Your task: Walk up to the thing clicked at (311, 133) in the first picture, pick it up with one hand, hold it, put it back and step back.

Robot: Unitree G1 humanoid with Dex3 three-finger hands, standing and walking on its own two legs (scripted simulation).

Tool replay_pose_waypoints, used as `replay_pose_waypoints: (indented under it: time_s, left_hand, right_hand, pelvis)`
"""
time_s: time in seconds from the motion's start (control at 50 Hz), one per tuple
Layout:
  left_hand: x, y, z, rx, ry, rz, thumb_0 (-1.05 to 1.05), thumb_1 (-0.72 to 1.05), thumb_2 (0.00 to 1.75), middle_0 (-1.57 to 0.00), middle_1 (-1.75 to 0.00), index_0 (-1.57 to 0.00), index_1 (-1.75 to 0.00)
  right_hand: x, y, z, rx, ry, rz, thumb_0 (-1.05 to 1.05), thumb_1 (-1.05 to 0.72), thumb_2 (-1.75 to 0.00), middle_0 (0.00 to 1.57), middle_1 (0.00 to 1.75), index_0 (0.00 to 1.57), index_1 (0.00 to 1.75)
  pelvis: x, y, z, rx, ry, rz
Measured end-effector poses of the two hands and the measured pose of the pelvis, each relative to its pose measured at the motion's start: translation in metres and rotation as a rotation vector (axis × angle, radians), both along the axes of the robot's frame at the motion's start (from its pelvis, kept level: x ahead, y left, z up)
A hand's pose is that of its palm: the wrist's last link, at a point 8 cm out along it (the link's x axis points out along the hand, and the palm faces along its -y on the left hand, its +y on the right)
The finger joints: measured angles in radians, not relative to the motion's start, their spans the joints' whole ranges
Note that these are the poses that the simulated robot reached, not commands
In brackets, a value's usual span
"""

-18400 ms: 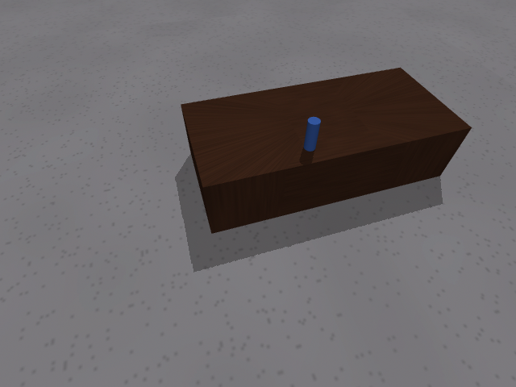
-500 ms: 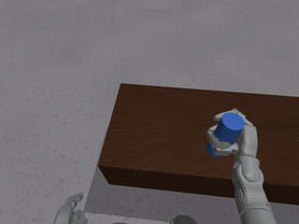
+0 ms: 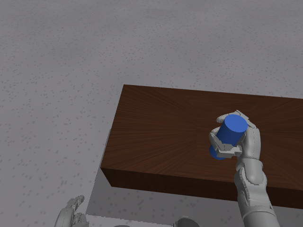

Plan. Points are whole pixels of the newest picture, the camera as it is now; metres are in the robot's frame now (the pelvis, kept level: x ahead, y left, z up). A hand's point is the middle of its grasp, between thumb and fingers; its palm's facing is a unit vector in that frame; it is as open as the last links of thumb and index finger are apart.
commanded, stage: hold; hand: right
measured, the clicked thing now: (225, 138) +0.33 -0.18 +0.04
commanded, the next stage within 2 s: crouch in 0.36 s
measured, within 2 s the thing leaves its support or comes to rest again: neither
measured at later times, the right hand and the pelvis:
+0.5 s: hand (223, 138) +0.32 -0.17 +0.05, palm faces +0.18 +0.98 +0.00, open 7.4 cm; pelvis +0.00 +0.00 +0.00, yaw +0 degrees
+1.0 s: hand (216, 144) +0.37 -0.19 -0.08, palm faces +0.19 +0.98 -0.01, open 7.4 cm; pelvis -0.02 +0.00 -0.08, yaw +1 degrees
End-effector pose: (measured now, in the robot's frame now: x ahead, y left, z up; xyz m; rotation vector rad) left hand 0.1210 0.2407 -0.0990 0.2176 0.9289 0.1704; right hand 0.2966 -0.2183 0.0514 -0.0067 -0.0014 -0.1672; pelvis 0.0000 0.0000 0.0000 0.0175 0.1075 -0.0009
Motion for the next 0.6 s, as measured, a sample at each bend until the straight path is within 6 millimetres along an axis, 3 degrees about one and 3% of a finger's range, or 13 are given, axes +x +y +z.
replay_pose_waypoints:
  time_s: [0.6]
  left_hand:
    - [-0.0019, 0.0040, -0.0026, 0.008, 0.002, -0.004, 0.01, 0.89, 0.91, -0.20, -0.31, -0.20, -0.31]
  right_hand:
    - [-0.0032, -0.0030, -0.0042, 0.003, -0.005, -0.023, 0.02, 0.10, -1.18, 0.90, 1.13, 0.87, 1.13]
  pelvis:
    - [-0.0032, 0.0022, -0.0020, -0.001, 0.010, -0.002]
